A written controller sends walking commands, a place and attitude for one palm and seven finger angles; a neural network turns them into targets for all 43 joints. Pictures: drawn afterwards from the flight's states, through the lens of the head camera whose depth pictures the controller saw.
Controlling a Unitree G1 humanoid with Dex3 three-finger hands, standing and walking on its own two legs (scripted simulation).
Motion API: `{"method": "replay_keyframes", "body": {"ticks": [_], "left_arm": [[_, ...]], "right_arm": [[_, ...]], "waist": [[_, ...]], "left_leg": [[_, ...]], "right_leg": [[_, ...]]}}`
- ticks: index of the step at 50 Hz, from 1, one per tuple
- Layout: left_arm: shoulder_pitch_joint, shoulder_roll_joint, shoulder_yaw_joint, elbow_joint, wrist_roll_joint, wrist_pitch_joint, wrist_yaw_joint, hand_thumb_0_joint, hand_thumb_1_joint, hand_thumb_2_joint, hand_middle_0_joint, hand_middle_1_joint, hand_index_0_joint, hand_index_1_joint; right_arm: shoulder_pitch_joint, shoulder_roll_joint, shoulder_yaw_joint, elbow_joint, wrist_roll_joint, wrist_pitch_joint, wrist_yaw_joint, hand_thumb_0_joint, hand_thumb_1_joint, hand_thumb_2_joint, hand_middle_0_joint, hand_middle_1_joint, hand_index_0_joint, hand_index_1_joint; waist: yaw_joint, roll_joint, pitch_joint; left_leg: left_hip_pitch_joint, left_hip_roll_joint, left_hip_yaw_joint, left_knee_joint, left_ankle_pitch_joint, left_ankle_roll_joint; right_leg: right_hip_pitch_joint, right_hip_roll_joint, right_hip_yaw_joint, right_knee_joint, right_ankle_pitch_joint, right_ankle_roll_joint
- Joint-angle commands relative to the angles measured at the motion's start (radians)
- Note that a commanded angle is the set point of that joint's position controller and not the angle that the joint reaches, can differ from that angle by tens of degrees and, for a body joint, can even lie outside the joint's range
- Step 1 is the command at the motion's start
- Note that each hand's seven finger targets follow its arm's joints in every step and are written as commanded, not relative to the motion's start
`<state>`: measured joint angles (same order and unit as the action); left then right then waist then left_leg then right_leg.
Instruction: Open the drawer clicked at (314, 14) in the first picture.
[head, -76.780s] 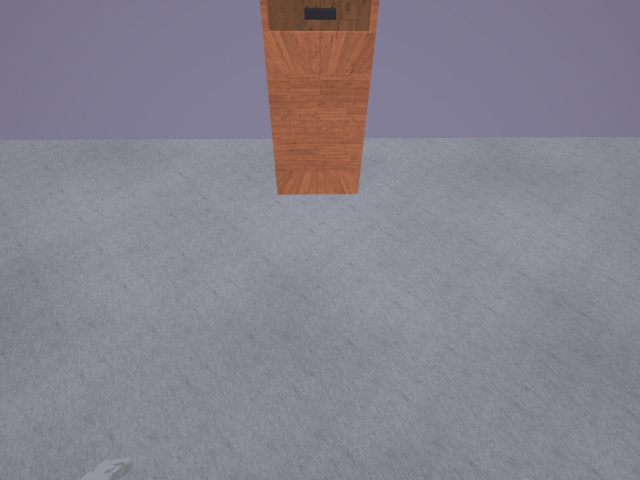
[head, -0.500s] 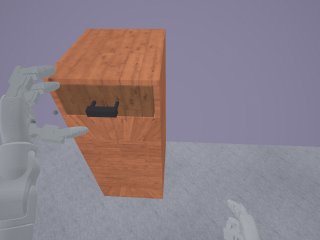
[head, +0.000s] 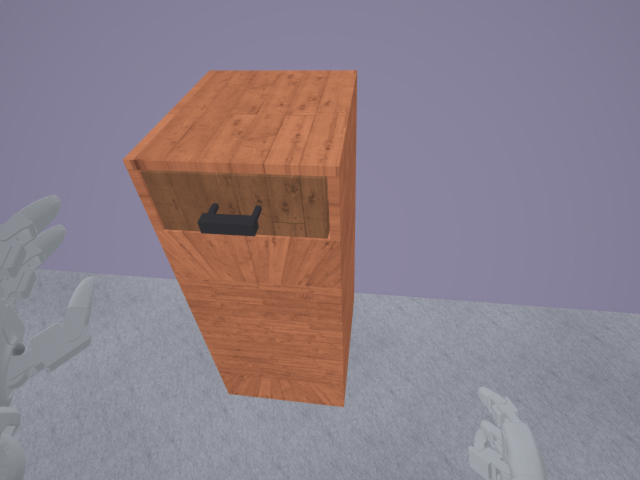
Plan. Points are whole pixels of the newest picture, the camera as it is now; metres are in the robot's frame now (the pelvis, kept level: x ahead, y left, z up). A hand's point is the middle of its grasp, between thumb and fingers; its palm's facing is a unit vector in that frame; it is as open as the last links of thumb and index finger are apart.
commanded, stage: draw the hand back to the body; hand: left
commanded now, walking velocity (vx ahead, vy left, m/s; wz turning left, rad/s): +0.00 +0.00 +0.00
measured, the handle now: (232, 216) +0.53 +0.25 +0.04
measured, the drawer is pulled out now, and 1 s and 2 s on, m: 0.00 0.00 0.00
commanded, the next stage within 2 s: step back with the hand held close in 0.18 s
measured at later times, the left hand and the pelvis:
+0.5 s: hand (65, 316) +0.19 +0.26 +0.20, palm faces +0.40 -0.80 -0.46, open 7.4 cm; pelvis -0.02 +0.02 +0.00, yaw +0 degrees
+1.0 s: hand out of the picture +0.09 +0.29 +0.21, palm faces +0.46 -0.80 -0.39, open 7.4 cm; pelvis -0.09 +0.05 -0.02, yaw +1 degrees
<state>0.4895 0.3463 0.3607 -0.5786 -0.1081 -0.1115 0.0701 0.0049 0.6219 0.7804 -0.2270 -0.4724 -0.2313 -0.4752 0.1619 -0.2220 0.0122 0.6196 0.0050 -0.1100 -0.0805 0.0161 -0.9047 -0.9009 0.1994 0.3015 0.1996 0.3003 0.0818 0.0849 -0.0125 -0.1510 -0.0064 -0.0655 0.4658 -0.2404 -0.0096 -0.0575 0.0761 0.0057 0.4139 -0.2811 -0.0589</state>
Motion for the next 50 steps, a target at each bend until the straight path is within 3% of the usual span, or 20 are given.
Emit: {"method": "replay_keyframes", "body": {"ticks": [1, 6, 14, 15, 16, 17, 20, 21, 24, 26, 28, 31, 35, 40, 43, 45, 46, 47, 49, 50], "left_arm": [[-0.191, 0.195, 0.103, -0.174, -0.001, -0.054, 0.032, 0.0, 0.9, 0.9, -0.2, -0.3, -0.2, -0.3], [-0.178, 0.189, 0.099, -0.188, 0.005, -0.054, 0.04, 0.0, 0.9, 0.9, -0.2, -0.3, -0.2, -0.3], [-0.149, 0.189, 0.106, -0.187, 0.004, -0.055, 0.047, 0.0, 0.9, 0.9, -0.2, -0.3, -0.2, -0.3], [-0.194, 0.278, 0.22, -0.203, 0.018, -0.092, 0.052, 0.0, 0.9, 0.9, -0.2, -0.3, -0.2, -0.3], [-0.204, 0.284, 0.223, -0.182, 0.022, -0.113, 0.049, 0.0, 0.9, 0.9, -0.2, -0.3, -0.2, -0.3], [-0.146, 0.221, 0.161, -0.127, 0.029, -0.11, 0.044, 0.0, 0.9, 0.9, -0.2, -0.3, -0.2, -0.3], [-0.064, 0.179, 0.126, -0.128, 0.037, -0.118, 0.038, 0.0, 0.9, 0.9, -0.2, -0.3, -0.2, -0.3], [-0.057, 0.203, 0.152, -0.152, 0.039, -0.129, 0.037, 0.0, 0.9, 0.9, -0.2, -0.3, -0.2, -0.3], [0.031, 0.217, 0.176, -0.217, 0.04, -0.13, 0.041, 0.0, 0.9, 0.9, -0.2, -0.3, -0.2, -0.3], [0.05, 0.261, 0.217, -0.288, 0.041, -0.135, 0.048, 0.0, 0.9, 0.9, -0.2, -0.3, -0.2, -0.3], [0.094, 0.253, 0.22, -0.317, 0.041, -0.135, 0.055, 0.0, 0.9, 0.9, -0.2, -0.3, -0.2, -0.3], [0.121, 0.29, 0.264, -0.362, 0.04, -0.14, 0.069, 0.0, 0.9, 0.9, -0.2, -0.3, -0.2, -0.3], [0.141, 0.256, 0.252, -0.327, 0.043, -0.139, 0.077, 0.0, 0.9, 0.9, -0.2, -0.3, -0.2, -0.3], [0.065, 0.227, 0.23, -0.246, 0.049, -0.141, 0.083, 0.0, 0.9, 0.9, -0.2, -0.3, -0.2, -0.3], [0.013, 0.217, 0.203, -0.233, 0.058, -0.148, 0.087, 0.0, 0.9, 0.9, -0.2, -0.3, -0.2, -0.3], [-0.037, 0.217, 0.176, -0.244, 0.064, -0.153, 0.095, 0.0, 0.9, 0.9, -0.2, -0.3, -0.2, -0.3], [-0.069, 0.232, 0.176, -0.279, 0.064, -0.16, 0.099, 0.0, 0.9, 0.9, -0.2, -0.3, -0.2, -0.3], [-0.063, 0.222, 0.163, -0.269, 0.068, -0.158, 0.104, 0.0, 0.9, 0.9, -0.2, -0.3, -0.2, -0.3], [-0.074, 0.232, 0.168, -0.299, 0.071, -0.153, 0.107, 0.0, 0.9, 0.9, -0.2, -0.3, -0.2, -0.3], [-0.07, 0.236, 0.174, -0.317, 0.069, -0.157, 0.109, 0.0, 0.9, 0.9, -0.2, -0.3, -0.2, -0.3]], "right_arm": [[-0.134, -0.088, -0.022, -0.148, -0.001, -0.062, -0.016, 0.0, -0.9, -0.9, 0.2, 0.3, 0.2, 0.3], [-0.141, -0.08, -0.016, -0.146, -0.005, -0.075, -0.013, 0.0, -0.9, -0.9, 0.2, 0.3, 0.2, 0.3], [-0.143, -0.076, -0.012, -0.147, -0.004, -0.091, -0.002, 0.0, -0.9, -0.9, 0.2, 0.3, 0.2, 0.3], [-0.093, -0.118, -0.019, -0.183, 0.006, -0.062, 0.011, 0.0, -0.9, -0.9, 0.2, 0.3, 0.2, 0.3], [-0.097, -0.111, -0.023, -0.175, 0.005, -0.048, 0.014, 0.0, -0.9, -0.9, 0.2, 0.3, 0.2, 0.3], [-0.104, -0.11, -0.026, -0.163, 0.004, -0.036, 0.017, 0.0, -0.9, -0.9, 0.2, 0.3, 0.2, 0.3], [-0.079, -0.116, -0.04, -0.178, 0.011, -0.013, 0.031, 0.0, -0.9, -0.9, 0.2, 0.3, 0.2, 0.3], [-0.092, -0.12, -0.047, -0.187, 0.009, -0.014, 0.03, 0.0, -0.9, -0.9, 0.2, 0.3, 0.2, 0.3], [-0.073, -0.123, -0.06, -0.208, 0.013, 0.01, 0.034, 0.0, -0.9, -0.9, 0.2, 0.3, 0.2, 0.3], [-0.08, -0.125, -0.067, -0.223, 0.013, 0.015, 0.032, 0.0, -0.9, -0.9, 0.2, 0.3, 0.2, 0.3], [-0.07, -0.121, -0.068, -0.238, 0.012, 0.025, 0.031, 0.0, -0.9, -0.9, 0.2, 0.3, 0.2, 0.3], [-0.071, -0.128, -0.073, -0.247, 0.008, 0.023, 0.025, 0.0, -0.9, -0.9, 0.2, 0.3, 0.2, 0.3], [-0.049, -0.122, -0.072, -0.248, 0.002, 0.018, 0.024, 0.0, -0.9, -0.9, 0.2, 0.3, 0.2, 0.3], [-0.039, -0.125, -0.069, -0.238, 0.005, 0.0, 0.018, 0.0, -0.9, -0.9, 0.2, 0.3, 0.2, 0.3], [-0.029, -0.126, -0.068, -0.231, 0.003, -0.008, 0.015, 0.0, -0.9, -0.9, 0.2, 0.3, 0.2, 0.3], [-0.024, -0.131, -0.074, -0.213, 0.007, -0.008, 0.013, 0.0, -0.9, -0.9, 0.2, 0.3, 0.2, 0.3], [-0.028, -0.139, -0.079, -0.206, 0.006, -0.011, 0.011, 0.0, -0.9, -0.9, 0.2, 0.3, 0.2, 0.3], [-0.024, -0.122, -0.067, -0.2, 0.001, -0.008, 0.009, 0.0, -0.9, -0.9, 0.2, 0.3, 0.2, 0.3], [-0.027, -0.122, -0.058, -0.211, 0.001, -0.007, 0.003, 0.0, -0.9, -0.9, 0.2, 0.3, 0.2, 0.3], [-0.028, -0.129, -0.057, -0.218, 0.002, -0.008, -0.002, 0.0, -0.9, -0.9, 0.2, 0.3, 0.2, 0.3]], "waist": [[-0.026, -0.071, 0.007], [-0.012, -0.005, -0.033], [-0.004, -0.024, -0.01], [-0.061, -0.063, 0.043], [-0.056, -0.07, 0.053], [-0.071, -0.099, 0.053], [-0.077, -0.101, -0.03], [-0.071, -0.069, -0.059], [-0.07, -0.05, -0.156], [-0.062, -0.037, -0.199], [-0.063, -0.023, -0.218], [-0.056, 0.028, -0.231], [-0.066, 0.047, -0.188], [-0.086, -0.007, -0.092], [-0.097, -0.093, -0.043], [-0.103, -0.181, -0.033], [-0.106, -0.182, -0.035], [-0.105, -0.193, -0.045], [-0.105, -0.149, -0.043], [-0.103, -0.072, -0.037]], "left_leg": [[0.078, 0.007, 0.058, -0.034, 0.113, 0.033], [0.089, 0.007, 0.052, -0.04, 0.126, 0.026], [0.058, 0.015, 0.038, -0.058, 0.121, 0.018], [0.009, 0.023, -0.005, -0.009, 0.091, 0.043], [0.008, 0.014, -0.011, 0.02, 0.066, 0.038], [0.012, 0.014, -0.011, 0.049, 0.066, 0.038], [-0.001, 0.029, -0.007, 0.062, 0.151, 0.032], [0.01, 0.034, -0.003, 0.041, 0.208, 0.03], [0.0, 0.071, -0.012, 0.016, 0.414, 0.034], [-0.002, 0.081, -0.019, 0.013, 0.475, 0.033], [-0.038, 0.092, -0.032, 0.005, 0.484, 0.035], [-0.085, 0.101, -0.044, -0.015, 0.446, 0.034], [-0.189, 0.133, -0.073, -0.054, 0.356, 0.044], [-0.357, 0.127, -0.079, -0.081, -0.052, 0.056], [-0.315, 0.067, -0.056, 0.012, -0.189, 0.04], [-0.138, 0.009, -0.002, 0.237, -0.148, 0.011], [-0.057, -0.004, 0.009, 0.316, -0.131, 0.003], [-0.049, 0.002, 0.008, 0.328, -0.117, 0.007], [-0.062, 0.022, -0.009, 0.195, -0.101, 0.012], [-0.089, 0.05, -0.056, 0.114, -0.136, 0.023]], "right_leg": [[-0.145, -0.071, 0.025, -0.133, 0.125, 0.05], [-0.113, -0.077, 0.028, -0.122, 0.131, 0.043], [-0.1, -0.073, 0.02, -0.108, 0.111, 0.038], [-0.236, -0.122, 0.135, -0.174, 0.105, 0.037], [-0.267, -0.144, 0.158, -0.205, 0.077, 0.029], [-0.29, -0.165, 0.162, -0.209, 0.062, 0.02], [-0.241, -0.178, 0.126, -0.143, 0.177, 0.017], [-0.227, -0.165, 0.114, -0.116, 0.239, 0.023], [-0.126, -0.134, 0.058, -0.013, 0.374, 0.044], [-0.109, -0.122, 0.044, 0.026, 0.397, 0.049], [-0.083, -0.11, 0.037, 0.061, 0.38, 0.049], [-0.079, -0.094, 0.032, 0.093, 0.326, 0.049], [-0.078, -0.075, 0.022, 0.154, 0.207, 0.05], [-0.112, -0.09, 0.07, 0.128, 0.073, 0.041], [-0.27, -0.136, 0.142, -0.024, -0.118, 0.02], [-0.51, -0.221, 0.216, -0.169, -0.278, -0.02], [-0.607, -0.253, 0.236, -0.203, -0.306, -0.042], [-0.6, -0.272, 0.201, -0.182, -0.273, -0.044], [-0.574, -0.223, 0.134, -0.1, -0.22, -0.017], [-0.564, -0.175, 0.103, -0.03, -0.229, 0.004]]}}
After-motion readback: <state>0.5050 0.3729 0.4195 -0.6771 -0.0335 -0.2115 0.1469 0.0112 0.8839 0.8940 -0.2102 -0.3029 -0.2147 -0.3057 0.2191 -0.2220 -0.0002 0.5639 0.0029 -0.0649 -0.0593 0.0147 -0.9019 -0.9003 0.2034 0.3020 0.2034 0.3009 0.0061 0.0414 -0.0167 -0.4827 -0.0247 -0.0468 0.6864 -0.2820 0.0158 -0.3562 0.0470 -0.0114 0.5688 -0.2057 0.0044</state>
